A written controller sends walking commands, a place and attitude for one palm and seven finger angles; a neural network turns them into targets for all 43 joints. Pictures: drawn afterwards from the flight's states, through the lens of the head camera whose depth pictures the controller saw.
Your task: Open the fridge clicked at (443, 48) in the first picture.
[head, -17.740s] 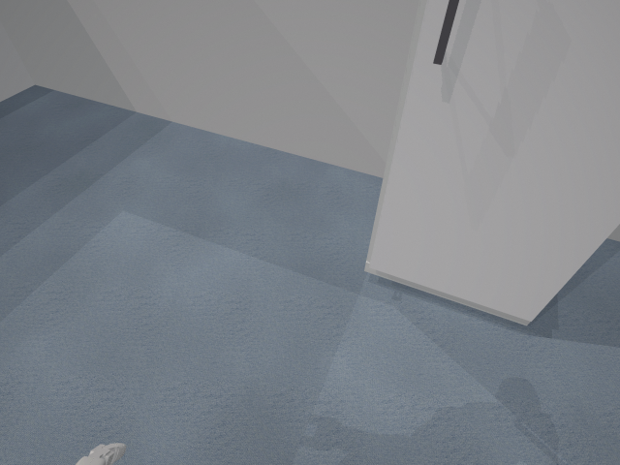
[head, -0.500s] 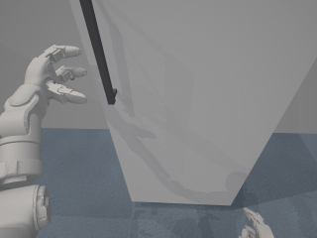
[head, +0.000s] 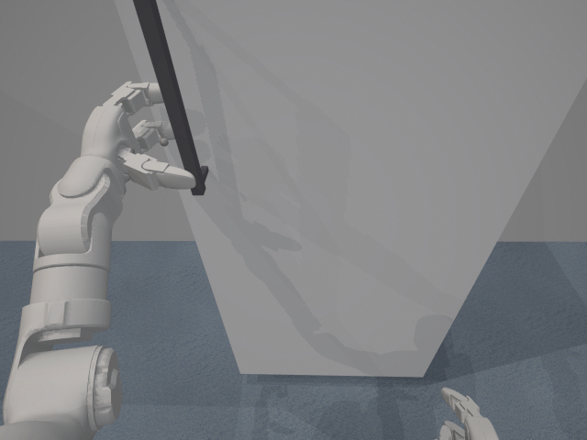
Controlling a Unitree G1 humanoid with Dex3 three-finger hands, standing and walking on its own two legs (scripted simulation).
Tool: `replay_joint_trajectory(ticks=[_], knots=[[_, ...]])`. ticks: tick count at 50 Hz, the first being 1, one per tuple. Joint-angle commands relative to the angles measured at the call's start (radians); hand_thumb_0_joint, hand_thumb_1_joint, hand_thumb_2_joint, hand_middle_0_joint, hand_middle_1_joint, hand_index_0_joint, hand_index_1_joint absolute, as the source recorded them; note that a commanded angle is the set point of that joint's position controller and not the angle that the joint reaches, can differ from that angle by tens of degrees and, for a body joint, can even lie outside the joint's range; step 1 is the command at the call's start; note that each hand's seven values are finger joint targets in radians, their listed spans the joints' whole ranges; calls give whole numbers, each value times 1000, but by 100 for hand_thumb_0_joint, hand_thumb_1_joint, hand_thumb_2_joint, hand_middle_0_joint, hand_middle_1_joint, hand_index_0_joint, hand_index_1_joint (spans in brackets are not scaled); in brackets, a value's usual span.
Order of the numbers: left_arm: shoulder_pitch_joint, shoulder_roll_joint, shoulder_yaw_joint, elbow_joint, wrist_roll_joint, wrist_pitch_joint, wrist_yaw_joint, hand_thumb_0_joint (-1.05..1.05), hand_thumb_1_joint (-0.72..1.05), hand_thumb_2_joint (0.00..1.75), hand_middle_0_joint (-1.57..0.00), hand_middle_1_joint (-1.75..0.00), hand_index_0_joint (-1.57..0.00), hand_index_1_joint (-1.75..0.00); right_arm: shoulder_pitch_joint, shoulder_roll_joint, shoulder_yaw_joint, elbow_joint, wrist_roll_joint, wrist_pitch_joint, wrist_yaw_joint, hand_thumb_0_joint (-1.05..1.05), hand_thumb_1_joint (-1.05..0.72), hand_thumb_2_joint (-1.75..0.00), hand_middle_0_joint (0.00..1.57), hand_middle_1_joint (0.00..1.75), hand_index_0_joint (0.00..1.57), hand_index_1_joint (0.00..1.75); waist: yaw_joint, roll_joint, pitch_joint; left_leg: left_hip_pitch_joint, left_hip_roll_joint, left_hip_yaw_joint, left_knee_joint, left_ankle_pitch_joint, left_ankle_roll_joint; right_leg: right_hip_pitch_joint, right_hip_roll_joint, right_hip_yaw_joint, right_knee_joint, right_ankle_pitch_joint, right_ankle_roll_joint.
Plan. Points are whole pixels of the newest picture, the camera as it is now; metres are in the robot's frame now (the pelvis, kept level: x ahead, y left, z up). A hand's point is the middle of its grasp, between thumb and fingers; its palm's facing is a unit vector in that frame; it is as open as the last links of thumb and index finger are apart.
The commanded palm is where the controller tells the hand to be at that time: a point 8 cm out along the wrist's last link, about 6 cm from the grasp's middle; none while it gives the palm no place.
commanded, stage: feel for the door with the fingertips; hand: left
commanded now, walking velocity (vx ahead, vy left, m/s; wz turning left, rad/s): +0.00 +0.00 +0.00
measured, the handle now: (179, 102) +0.46 +0.18 +0.27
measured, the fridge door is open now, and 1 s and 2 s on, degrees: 0 0 0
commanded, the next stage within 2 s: slide the fingers in behind the handle in 0.50 s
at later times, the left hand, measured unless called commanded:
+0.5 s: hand (162, 134) +0.41 +0.19 +0.25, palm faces +0.07 -1.00 -0.02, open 14.0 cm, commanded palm +0.39 +0.24 +0.25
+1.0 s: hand (163, 136) +0.41 +0.19 +0.25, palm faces +0.05 -1.00 -0.02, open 14.0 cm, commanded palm +0.38 +0.23 +0.25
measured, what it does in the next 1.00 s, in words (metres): stands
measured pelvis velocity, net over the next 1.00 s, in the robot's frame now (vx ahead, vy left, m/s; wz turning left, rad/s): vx -0.01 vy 0.00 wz -0.01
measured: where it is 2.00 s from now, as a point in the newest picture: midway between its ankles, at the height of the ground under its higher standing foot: outside the picture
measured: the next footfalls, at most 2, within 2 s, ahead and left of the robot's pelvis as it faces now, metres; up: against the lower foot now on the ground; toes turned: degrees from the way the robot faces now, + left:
none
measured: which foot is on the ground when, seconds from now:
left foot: down 0.00-1.00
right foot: down 0.00-1.00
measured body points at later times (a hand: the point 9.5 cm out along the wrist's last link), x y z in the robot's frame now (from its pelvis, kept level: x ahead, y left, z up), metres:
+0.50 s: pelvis -0.01 -0.01 +0.00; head -0.02 -0.02 +0.45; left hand +0.40 +0.25 +0.25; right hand +0.15 -0.25 -0.10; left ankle -0.03 +0.10 -0.74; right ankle -0.01 -0.10 -0.74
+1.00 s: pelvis -0.01 +0.00 +0.00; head -0.02 -0.02 +0.45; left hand +0.40 +0.24 +0.25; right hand +0.13 -0.24 -0.10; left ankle -0.03 +0.10 -0.74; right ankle -0.01 -0.10 -0.74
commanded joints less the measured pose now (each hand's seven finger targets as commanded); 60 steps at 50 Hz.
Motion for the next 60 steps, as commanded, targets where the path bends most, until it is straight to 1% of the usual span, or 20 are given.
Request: replay_joint_trajectory(ticks=[1, 4, 13, 22, 24, 25, 29, 32, 33, 35, 36, 38, 41, 43, 44, 47, 48, 51, 57, 60], knots=[[-492, 260, 87, -215, -9, -62, 22, 0, -50, 30, -30, -120, -30, -120, -146, -113, -44, -159, 1, -48, -13, 0, -90, -90, 20, 30, 20, 30, 5, -62, -264, 88, 23, -69, -26, 335, 7, 91, -15, 50, -26, 323, -10], [-498, 272, 89, -202, 2, -52, 28, 0, -50, 30, -30, -120, -30, -120, -144, -115, -44, -158, 0, -42, -14, 0, -90, -90, 20, 30, 20, 30, 8, -28, -255, 84, 22, -66, -32, 337, 7, 94, -17, 53, -29, 321, -13], [-518, 265, 58, -114, -6, -64, -14, 0, -50, 30, -30, -120, -30, -120, -125, -121, -48, -150, 7, -38, -19, 0, -90, -90, 20, 30, 20, 30, -12, -37, -249, 81, 20, -60, -20, 308, 15, 81, -19, 60, -39, 323, -9], [-669, 276, 37, 14, 7, -98, -7, 0, -50, 30, -30, -120, -30, -120, -90, -127, -49, -122, 9, -48, -29, 0, -90, -90, 20, 30, 20, 30, -42, -35, -214, 58, 20, -75, -27, 227, 16, 18, -17, 60, -56, 222, -9], [-710, 308, 51, 14, 16, -121, 1, 0, -50, 30, -30, -120, -30, -120, -77, -132, -51, -118, 4, -49, -29, 0, -90, -90, 20, 30, 20, 30, -42, -12, -249, 67, 20, -76, -27, 244, 16, 37, -19, 64, -53, 234, -11], [-720, 284, 36, 16, 17, -130, 2, 0, -50, 30, -30, -120, -30, -120, -75, -127, -50, -122, 3, -53, -27, 0, -90, -90, 20, 30, 20, 30, -42, -17, -268, 74, 19, -76, -23, 253, 17, 43, -19, 64, -48, 245, -11], [-700, 325, 73, 78, 17, -162, -5, 0, -50, 30, -30, -120, -30, -120, -51, -133, -53, -116, 1, -56, -27, 0, -90, -90, 20, 30, 20, 30, -35, -49, -278, 52, 19, -72, -24, 263, 19, 70, -17, 66, -46, 269, -9], [-738, 272, 27, 106, 16, -174, -17, 0, -50, 30, -30, -120, -30, -120, -43, -130, -53, -107, 5, -66, -28, 0, -90, -90, 20, 30, 20, 30, -52, -27, -247, 60, 21, -73, -23, 242, 19, 28, -15, 61, -49, 247, -10], [-718, 303, 50, 94, 19, -183, -14, 0, -50, 30, -30, -120, -30, -120, -37, -136, -56, -110, 3, -65, -25, 0, -90, -90, 20, 30, 20, 30, -37, -24, -260, 63, 23, -78, -26, 257, 17, 46, -16, 58, -48, 246, -14], [-707, 267, 31, 44, 16, -191, -18, 0, -50, 30, -30, -120, -30, -120, -49, -127, -54, -122, 4, -73, -21, 0, -90, -90, 20, 30, 20, 30, -33, 3, -287, 90, 22, -78, -25, 274, 15, 48, -12, 58, -42, 257, -16], [-699, 247, 20, 36, 12, -192, -19, 0, -50, 30, -30, -120, -30, -120, -48, -127, -53, -124, 4, -76, -20, 0, -90, -90, 20, 30, 20, 30, -32, 0, -283, 91, 22, -80, -24, 284, 14, 45, -11, 56, -39, 267, -17], [-660, 275, 44, 50, 8, -192, -20, 0, -50, 30, -30, -120, -30, -120, -44, -133, -55, -120, 3, -74, -19, 0, -90, -90, 20, 30, 20, 30, -24, -38, -263, 76, 26, -83, -29, 281, 15, 53, -10, 52, -45, 258, -17], [-669, 253, 36, 15, 0, -184, -22, 0, -50, 30, -30, -120, -30, -120, -60, -131, -53, -128, 5, -80, -20, 0, -90, -90, 20, 30, 20, 30, -28, -39, -252, 72, 26, -79, -39, 240, 17, 41, -9, 56, -49, 228, -13], [-587, 312, 88, 43, 6, -172, -16, 0, -50, 30, -30, -120, -30, -120, -58, -136, -54, -129, 3, -75, -18, 0, -90, -90, 20, 30, 20, 30, -4, -61, -242, 53, 28, -77, -45, 238, 17, 61, -11, 57, -53, 219, -14], [-629, 284, 57, -5, 7, -173, -18, 0, -50, 30, -30, -120, -30, -120, -67, -133, -49, -135, 5, -74, -19, 0, -90, -90, 20, 30, 20, 30, -15, -22, -242, 58, 26, -75, -48, 248, 17, 62, -12, 59, -50, 232, -15], [-596, 250, 45, -62, 7, -160, -13, 0, -50, 30, -30, -120, -30, -120, -81, -123, -52, -145, 4, -80, -15, 0, -90, -90, 20, 30, 20, 30, -13, -8, -256, 84, 28, -73, -38, 276, 13, 55, -10, 56, -43, 256, -15], [-554, 262, 56, -60, 7, -154, -11, 0, -50, 30, -30, -120, -30, -120, -81, -125, -53, -149, 4, -75, -12, 0, -90, -90, 20, 30, 20, 30, -1, -18, -259, 84, 30, -75, -40, 282, 12, 65, -10, 53, -46, 250, -17], [-578, 214, 26, -79, -4, -127, -5, 0, -50, 30, -30, -120, -30, -120, -97, -121, -49, -149, 6, -74, -14, 0, -90, -90, 20, 30, 20, 30, -15, -38, -233, 77, 29, -75, -45, 254, 12, 42, -7, 53, -49, 234, -12], [-577, 221, 47, -168, 6, -98, 31, 0, -50, 30, -30, -120, -30, -120, -112, -113, -49, -154, -1, -66, -9, 0, -90, -90, 20, 30, 20, 30, -2, -6, -286, 111, 26, -74, -30, 335, 4, 70, -8, 52, -34, 301, -16], [-519, 217, 56, -175, 1, -84, 34, 0, -50, 30, -30, -120, -30, -120, -120, -113, -48, -158, -3, -52, -6, 0, -90, -90, 20, 30, 20, 30, 6, -61, -294, 99, 24, -66, -28, 366, 7, 105, -8, 52, -27, 349, -13]])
